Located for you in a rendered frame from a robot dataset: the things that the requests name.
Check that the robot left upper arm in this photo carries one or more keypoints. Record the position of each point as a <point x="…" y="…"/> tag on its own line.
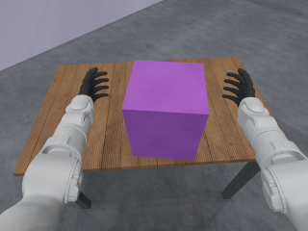
<point x="52" y="182"/>

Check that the robot right upper arm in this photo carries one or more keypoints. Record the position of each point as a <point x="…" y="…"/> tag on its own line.
<point x="285" y="188"/>

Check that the table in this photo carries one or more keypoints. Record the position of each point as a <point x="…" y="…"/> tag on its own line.
<point x="108" y="148"/>

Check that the right robot hand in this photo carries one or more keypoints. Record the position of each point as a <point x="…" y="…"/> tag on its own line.
<point x="245" y="86"/>

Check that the left robot hand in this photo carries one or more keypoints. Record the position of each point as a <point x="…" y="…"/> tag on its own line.
<point x="89" y="83"/>

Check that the carton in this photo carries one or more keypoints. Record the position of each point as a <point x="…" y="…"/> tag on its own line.
<point x="165" y="109"/>

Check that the robot right forearm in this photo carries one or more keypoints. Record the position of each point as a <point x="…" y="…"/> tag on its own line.
<point x="265" y="137"/>

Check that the robot left forearm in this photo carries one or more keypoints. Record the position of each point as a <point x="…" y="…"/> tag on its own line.
<point x="71" y="134"/>

